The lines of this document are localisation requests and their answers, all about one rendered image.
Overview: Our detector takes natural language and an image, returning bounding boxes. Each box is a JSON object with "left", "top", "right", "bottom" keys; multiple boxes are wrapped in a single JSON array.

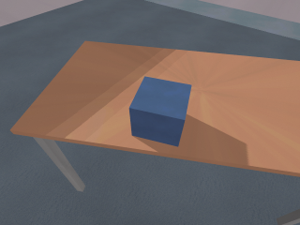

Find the carton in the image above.
[{"left": 129, "top": 76, "right": 192, "bottom": 147}]

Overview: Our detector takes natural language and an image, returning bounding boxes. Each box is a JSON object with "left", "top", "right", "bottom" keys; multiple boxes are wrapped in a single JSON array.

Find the table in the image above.
[{"left": 10, "top": 40, "right": 300, "bottom": 225}]

